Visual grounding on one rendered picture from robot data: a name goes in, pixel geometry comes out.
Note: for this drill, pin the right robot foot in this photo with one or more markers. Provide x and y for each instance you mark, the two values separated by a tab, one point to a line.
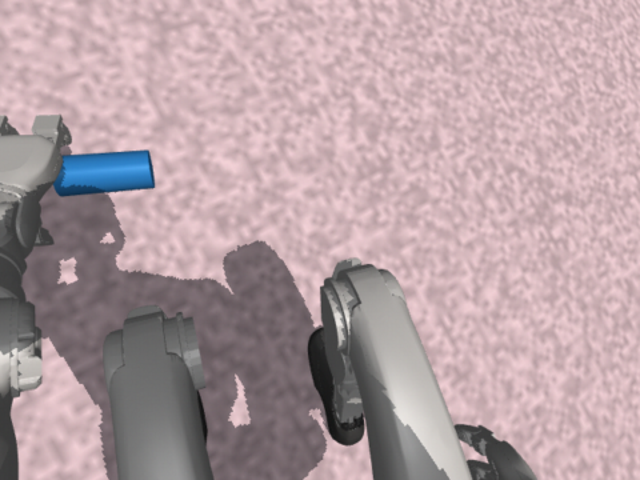
343	433

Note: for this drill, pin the left robot hand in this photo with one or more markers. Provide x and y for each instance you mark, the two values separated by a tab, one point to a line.
33	162

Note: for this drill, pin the can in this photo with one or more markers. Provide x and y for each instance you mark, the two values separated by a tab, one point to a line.
104	172

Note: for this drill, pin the right robot hand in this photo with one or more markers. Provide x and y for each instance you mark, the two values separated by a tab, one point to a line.
505	463

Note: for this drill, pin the left robot arm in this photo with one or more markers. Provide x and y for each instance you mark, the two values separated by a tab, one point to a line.
20	339

